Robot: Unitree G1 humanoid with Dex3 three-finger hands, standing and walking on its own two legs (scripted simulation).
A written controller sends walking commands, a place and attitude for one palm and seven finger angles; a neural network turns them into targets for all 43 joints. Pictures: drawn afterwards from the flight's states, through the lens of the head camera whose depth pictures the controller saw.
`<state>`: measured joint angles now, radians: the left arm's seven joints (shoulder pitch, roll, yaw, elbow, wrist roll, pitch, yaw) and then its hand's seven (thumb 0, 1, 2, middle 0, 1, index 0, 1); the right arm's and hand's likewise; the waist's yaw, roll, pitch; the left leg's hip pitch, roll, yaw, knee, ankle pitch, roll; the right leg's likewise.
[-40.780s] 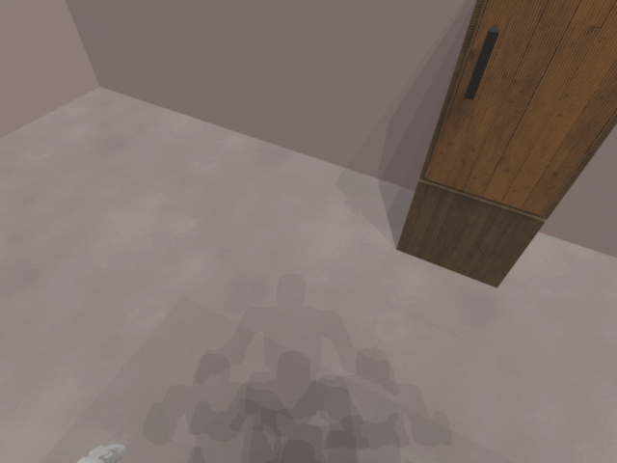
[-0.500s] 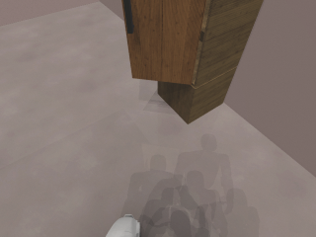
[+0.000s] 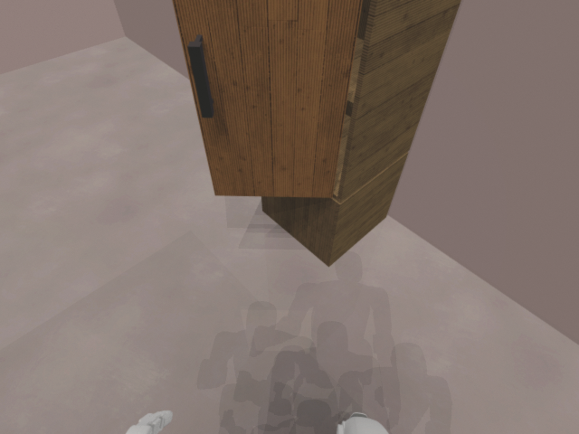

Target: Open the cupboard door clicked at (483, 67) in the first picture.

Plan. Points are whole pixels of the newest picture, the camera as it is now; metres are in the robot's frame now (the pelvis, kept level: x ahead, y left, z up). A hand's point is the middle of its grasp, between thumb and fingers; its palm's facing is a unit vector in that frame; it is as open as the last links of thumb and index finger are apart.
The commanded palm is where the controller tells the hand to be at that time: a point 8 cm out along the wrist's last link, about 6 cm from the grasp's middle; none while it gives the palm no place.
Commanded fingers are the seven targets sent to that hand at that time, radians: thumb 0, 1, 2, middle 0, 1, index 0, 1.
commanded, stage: take the last steps up to it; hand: left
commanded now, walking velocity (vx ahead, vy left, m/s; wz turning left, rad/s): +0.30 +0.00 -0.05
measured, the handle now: (203, 77) +0.82 +0.22 +0.07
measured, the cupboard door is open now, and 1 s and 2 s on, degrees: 46 46 46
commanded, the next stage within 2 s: come to a stop and stand still in 0.44 s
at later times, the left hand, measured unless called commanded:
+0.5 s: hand (183, 430) +0.17 +0.18 -0.20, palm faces +0.08 -0.99 -0.14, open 7.2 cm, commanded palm none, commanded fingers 0.00 0.90 0.90 -0.20 -0.30 -0.20 -0.30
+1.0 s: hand (196, 340) +0.31 +0.19 -0.18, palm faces -0.03 -0.97 -0.23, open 7.3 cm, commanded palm none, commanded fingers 0.00 0.90 0.90 -0.20 -0.30 -0.20 -0.30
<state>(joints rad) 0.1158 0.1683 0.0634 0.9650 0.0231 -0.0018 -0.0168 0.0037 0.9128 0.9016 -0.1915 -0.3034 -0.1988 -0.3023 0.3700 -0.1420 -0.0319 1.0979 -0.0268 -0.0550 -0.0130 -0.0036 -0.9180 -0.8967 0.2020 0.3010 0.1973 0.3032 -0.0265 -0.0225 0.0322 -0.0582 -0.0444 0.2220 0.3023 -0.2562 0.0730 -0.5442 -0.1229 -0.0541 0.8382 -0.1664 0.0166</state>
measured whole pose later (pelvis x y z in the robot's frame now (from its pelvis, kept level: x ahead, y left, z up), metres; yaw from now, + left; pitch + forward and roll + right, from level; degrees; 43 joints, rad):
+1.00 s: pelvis +0.22 +0.00 +0.00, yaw -3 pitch +1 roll -1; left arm 0.14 0.20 0.06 0.99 0.01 0.05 0.02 0.00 0.91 0.90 -0.19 -0.30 -0.20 -0.30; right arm 0.21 -0.16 -0.05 1.06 -0.02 0.02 -0.04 0.00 -0.91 -0.90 0.21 0.30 0.20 0.30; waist -0.03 0.01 0.09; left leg -0.31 0.08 0.15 0.51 -0.22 0.02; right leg -0.33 -0.04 -0.04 0.74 -0.40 0.04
